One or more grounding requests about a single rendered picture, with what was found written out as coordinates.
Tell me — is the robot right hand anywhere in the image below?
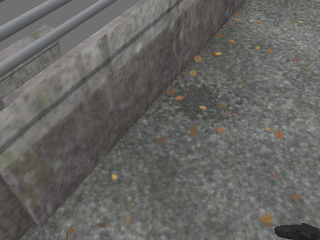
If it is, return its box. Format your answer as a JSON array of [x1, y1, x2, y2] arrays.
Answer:
[[274, 223, 320, 240]]

